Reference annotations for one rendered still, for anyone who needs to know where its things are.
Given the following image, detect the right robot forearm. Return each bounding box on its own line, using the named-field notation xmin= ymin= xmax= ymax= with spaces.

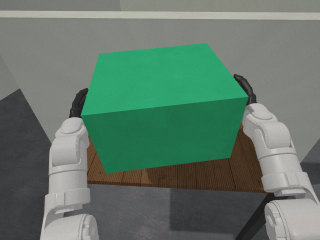
xmin=241 ymin=103 xmax=320 ymax=208

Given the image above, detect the left robot forearm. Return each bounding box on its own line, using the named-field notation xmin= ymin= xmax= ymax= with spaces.
xmin=40 ymin=117 xmax=91 ymax=240

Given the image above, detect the table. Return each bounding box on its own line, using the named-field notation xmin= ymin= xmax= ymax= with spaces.
xmin=86 ymin=121 xmax=315 ymax=240

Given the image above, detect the carton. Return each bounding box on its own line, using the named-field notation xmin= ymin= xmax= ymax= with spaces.
xmin=80 ymin=43 xmax=249 ymax=174

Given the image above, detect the right robot upper arm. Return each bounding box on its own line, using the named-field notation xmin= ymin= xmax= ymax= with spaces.
xmin=264 ymin=198 xmax=320 ymax=240

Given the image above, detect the robot right hand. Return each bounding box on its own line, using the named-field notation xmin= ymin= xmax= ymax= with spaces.
xmin=233 ymin=74 xmax=257 ymax=106

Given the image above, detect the left robot upper arm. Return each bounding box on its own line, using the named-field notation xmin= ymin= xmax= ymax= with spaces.
xmin=41 ymin=213 xmax=99 ymax=240

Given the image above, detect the robot left hand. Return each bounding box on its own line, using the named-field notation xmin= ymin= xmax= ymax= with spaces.
xmin=69 ymin=88 xmax=88 ymax=118

